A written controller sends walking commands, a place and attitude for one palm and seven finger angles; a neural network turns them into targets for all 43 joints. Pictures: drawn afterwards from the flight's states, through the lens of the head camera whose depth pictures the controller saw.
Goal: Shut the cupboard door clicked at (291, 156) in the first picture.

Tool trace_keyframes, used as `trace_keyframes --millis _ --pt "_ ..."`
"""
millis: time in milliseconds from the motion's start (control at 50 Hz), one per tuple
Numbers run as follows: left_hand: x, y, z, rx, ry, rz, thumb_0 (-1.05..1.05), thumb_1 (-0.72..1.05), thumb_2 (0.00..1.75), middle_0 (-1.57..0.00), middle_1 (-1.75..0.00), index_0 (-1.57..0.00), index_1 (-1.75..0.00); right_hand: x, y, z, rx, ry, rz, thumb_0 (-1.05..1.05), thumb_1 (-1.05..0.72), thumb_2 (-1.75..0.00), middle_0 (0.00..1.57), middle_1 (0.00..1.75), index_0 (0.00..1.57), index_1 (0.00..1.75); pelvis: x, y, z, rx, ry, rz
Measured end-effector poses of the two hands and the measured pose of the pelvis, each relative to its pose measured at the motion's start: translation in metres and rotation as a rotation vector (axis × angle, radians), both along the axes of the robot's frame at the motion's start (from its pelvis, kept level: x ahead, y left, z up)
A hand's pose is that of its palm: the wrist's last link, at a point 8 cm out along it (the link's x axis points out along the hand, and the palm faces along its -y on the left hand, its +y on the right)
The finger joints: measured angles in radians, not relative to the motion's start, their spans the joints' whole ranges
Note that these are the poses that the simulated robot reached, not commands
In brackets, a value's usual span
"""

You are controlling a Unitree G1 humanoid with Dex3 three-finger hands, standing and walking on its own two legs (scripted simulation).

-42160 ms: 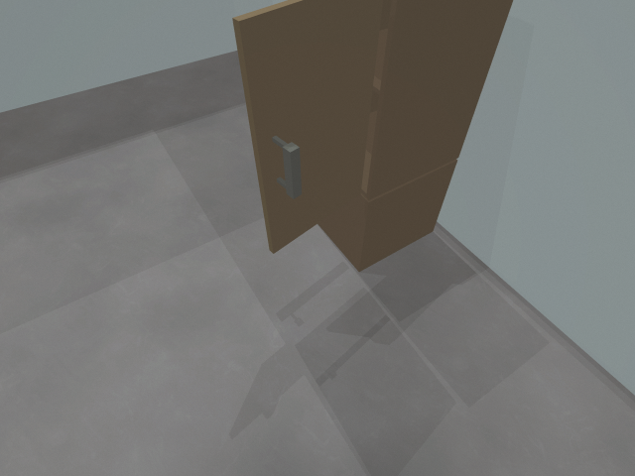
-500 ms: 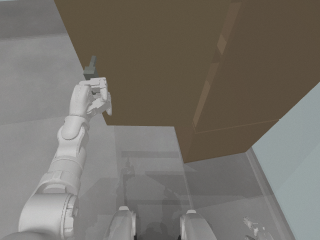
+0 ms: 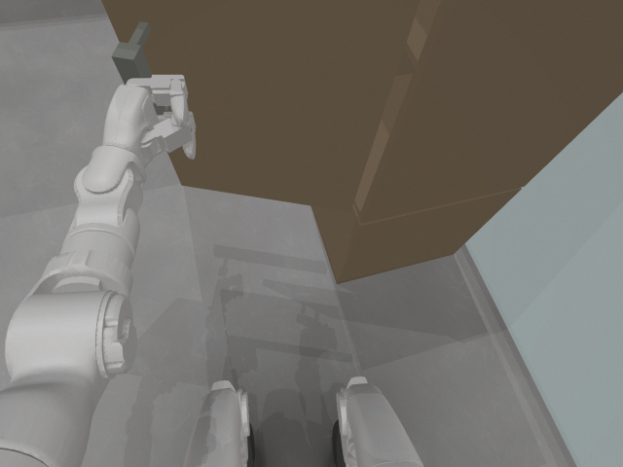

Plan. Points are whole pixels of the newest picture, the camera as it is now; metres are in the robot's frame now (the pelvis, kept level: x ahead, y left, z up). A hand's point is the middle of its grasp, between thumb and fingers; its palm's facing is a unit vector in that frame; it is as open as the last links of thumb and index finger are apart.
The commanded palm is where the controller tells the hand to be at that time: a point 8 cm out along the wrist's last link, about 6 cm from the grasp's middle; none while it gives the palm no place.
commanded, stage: push the door shut along its arc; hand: left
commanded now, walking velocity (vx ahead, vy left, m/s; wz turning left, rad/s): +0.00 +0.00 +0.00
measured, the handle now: (151, 82) +0.59 +0.17 +0.08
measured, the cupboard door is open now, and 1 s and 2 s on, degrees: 66 53 48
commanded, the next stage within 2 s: pull the fist back off the door in 0.94 s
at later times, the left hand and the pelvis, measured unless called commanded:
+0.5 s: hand (229, 88) +0.57 +0.07 +0.09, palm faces -0.34 -0.94 -0.03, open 3.1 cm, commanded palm +0.58 +0.11 +0.08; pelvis +0.01 +0.00 -0.01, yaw -2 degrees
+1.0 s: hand (241, 72) +0.60 +0.05 +0.09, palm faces -0.41 -0.91 -0.04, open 3.3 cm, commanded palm +0.63 +0.06 +0.08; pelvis +0.00 +0.00 -0.03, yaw -2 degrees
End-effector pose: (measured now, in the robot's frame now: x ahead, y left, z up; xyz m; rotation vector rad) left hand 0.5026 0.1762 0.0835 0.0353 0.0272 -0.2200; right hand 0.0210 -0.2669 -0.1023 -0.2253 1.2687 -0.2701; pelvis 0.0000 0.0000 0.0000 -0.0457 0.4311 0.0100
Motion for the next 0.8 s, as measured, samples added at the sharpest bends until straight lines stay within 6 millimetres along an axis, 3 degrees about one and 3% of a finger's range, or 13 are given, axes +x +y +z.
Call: trace_keyframes --millis 420,800 --pt "0.06 -0.043 0.005 0.004 0.017 -0.112 0.02 0.9 0.9 -1.3 -1.5 -1.3 -1.5 -0.032 0.015 -0.007 0.024 0.08 -0.078 0.01 -0.91 -0.9 0.2 0.3 0.2 0.3 0.008 0.003 -0.01 -0.006 0.068 -0.03" --pt "0.087 -0.055 0.006 0.019 0.04 -0.172 0.02 0.91 0.94 -1.3 -1.5 -1.3 -1.5 -0.037 -0.002 -0.011 -0.034 0.118 -0.074 0.01 -0.91 -0.9 0.2 0.3 0.2 0.3 0.008 -0.005 -0.021 -0.013 0.107 -0.026"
